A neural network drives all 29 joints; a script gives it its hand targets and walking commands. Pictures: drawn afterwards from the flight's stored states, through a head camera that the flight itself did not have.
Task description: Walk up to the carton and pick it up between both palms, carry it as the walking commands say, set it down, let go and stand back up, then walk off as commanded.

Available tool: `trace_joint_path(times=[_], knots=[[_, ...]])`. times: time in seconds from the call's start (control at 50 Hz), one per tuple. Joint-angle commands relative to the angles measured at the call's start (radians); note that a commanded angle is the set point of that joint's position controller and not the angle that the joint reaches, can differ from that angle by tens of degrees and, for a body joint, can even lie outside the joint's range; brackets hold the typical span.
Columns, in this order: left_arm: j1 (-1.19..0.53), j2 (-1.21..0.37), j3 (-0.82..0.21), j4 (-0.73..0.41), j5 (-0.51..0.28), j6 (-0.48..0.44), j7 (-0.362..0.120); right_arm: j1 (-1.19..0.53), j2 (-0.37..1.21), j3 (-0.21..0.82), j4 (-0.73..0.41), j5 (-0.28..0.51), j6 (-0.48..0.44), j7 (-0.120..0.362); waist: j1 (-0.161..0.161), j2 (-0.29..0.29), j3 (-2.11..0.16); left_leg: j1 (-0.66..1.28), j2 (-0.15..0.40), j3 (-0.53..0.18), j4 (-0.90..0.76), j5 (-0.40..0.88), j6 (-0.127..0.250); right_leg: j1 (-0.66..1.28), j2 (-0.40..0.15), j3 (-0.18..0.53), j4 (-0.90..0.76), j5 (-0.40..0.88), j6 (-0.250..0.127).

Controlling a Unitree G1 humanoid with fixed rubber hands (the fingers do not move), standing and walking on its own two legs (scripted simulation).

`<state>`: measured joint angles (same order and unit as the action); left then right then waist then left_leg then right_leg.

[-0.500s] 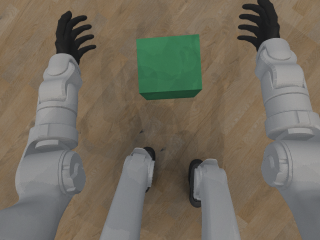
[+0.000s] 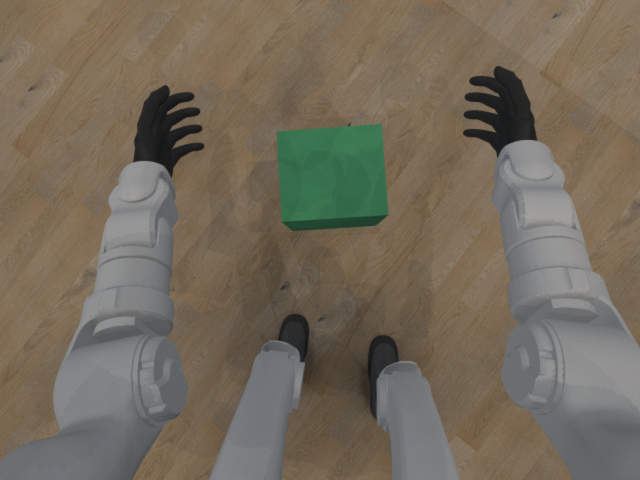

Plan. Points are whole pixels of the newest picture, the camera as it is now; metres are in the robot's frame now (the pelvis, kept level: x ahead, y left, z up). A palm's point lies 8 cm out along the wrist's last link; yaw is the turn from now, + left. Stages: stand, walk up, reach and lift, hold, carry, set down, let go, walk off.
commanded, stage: let go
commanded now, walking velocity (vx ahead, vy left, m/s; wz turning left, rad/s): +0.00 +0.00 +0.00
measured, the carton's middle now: (331, 184) +0.53 +0.06 -0.56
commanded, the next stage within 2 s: stand in 1.22 s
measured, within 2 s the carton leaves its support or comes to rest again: neither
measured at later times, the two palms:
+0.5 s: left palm (75, 315) +0.28 +0.25 +0.00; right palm (619, 318) +0.33 -0.20 -0.01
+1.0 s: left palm (74, 379) +0.24 +0.22 +0.04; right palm out of the picture +0.24 -0.24 +0.04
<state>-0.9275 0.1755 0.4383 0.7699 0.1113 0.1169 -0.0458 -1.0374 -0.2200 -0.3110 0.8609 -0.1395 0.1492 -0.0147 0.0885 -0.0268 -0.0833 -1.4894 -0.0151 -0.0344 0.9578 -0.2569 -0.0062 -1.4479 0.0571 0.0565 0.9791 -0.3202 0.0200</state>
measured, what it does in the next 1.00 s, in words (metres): rises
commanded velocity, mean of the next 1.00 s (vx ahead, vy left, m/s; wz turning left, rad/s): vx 0.00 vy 0.00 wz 0.00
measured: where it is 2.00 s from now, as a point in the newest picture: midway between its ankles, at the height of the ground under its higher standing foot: (335, 381)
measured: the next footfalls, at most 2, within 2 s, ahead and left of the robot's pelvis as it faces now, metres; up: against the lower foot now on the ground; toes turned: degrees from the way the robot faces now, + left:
none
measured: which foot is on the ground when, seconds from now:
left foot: down 0.00-1.00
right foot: down 0.00-1.00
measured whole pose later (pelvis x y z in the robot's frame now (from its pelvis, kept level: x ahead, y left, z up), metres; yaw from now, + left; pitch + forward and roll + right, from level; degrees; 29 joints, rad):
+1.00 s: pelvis +0.08 -0.02 +0.10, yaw +2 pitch -4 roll +1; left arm 0.20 0.21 0.05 0.42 0.02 0.13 -0.08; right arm 0.22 -0.21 -0.03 0.43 0.00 0.12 0.07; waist -0.01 -0.02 0.09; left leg -0.11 -0.01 -0.05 0.43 -0.25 -0.01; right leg -0.07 0.03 0.05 0.44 -0.31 -0.02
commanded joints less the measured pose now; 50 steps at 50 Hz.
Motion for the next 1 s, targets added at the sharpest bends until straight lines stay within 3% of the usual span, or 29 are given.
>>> trace_joint_path(times=[0.0, 0.06, 0.14, 0.32, 0.52, 0.72, 0.82, 0.98], knots=[[0.010, 0.176, -0.018, -0.178, 0.013, -0.020, -0.029, -0.016, -0.051, 0.013, -0.208, -0.017, -0.011, -0.038, 0.021, -0.039, -1.078, 0.734, -0.041, 0.074, -0.017, 0.545, -0.039, 0.611, 0.028, -0.048, -0.070, 0.495, 0.041], [0.131, 0.188, -0.092, -0.291, -0.006, -0.013, -0.054, 0.118, -0.017, 0.058, -0.353, 0.006, -0.007, -0.057, 0.009, 0.002, -1.115, 0.882, -0.040, 0.052, -0.054, 0.619, -0.026, 0.666, 0.031, -0.048, -0.108, 0.522, 0.037], [0.289, 0.165, -0.159, -0.351, -0.048, -0.016, -0.068, 0.288, -0.009, 0.098, -0.464, 0.040, -0.018, -0.053, -0.002, 0.036, -1.010, 1.064, -0.029, 0.017, -0.103, 0.662, -0.017, 0.604, 0.030, -0.056, -0.184, 0.414, 0.023], [0.643, 0.112, -0.248, -0.300, -0.074, -0.081, -0.070, 0.663, -0.012, 0.122, -0.367, 0.055, -0.093, -0.011, -0.032, 0.035, -0.524, 1.106, -0.003, 0.004, -0.285, 0.381, -0.031, 0.690, 0.005, -0.060, -0.346, 0.180, 0.005], [1.017, 0.097, -0.342, -0.414, -0.117, -0.132, -0.027, 1.035, -0.028, 0.190, -0.418, 0.112, -0.164, 0.026, -0.049, 0.056, -0.275, 1.319, 0.000, 0.013, -0.434, 0.374, -0.026, 1.005, -0.006, -0.051, -0.491, 0.249, -0.010], [1.130, 0.125, -0.365, -0.447, -0.113, -0.083, -0.030, 1.215, -0.065, 0.242, -0.515, 0.124, -0.121, 0.062, -0.083, -0.019, 0.014, 1.411, -0.022, 0.032, -0.550, 0.234, -0.006, 1.227, -0.037, -0.022, -0.631, 0.239, 0.002], [1.120, 0.135, -0.361, -0.443, -0.104, -0.030, -0.035, 1.216, -0.064, 0.257, -0.521, 0.134, -0.072, 0.075, -0.084, -0.007, 0.103, 1.440, -0.040, 0.042, -0.555, 0.195, -0.005, 1.253, -0.045, -0.015, -0.643, 0.234, 0.008], [1.117, 0.144, -0.356, -0.430, -0.085, 0.014, -0.027, 1.224, -0.061, 0.256, -0.520, 0.136, -0.039, 0.080, -0.085, 0.007, 0.123, 1.461, -0.055, 0.035, -0.546, 0.234, 0.002, 1.310, -0.037, -0.021, -0.619, 0.330, 0.010]])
